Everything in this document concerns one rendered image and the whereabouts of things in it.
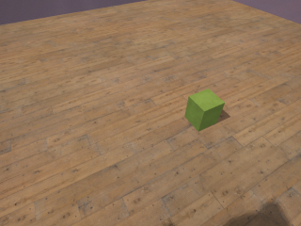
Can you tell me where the carton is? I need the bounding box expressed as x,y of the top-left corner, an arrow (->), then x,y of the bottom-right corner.
184,89 -> 225,132

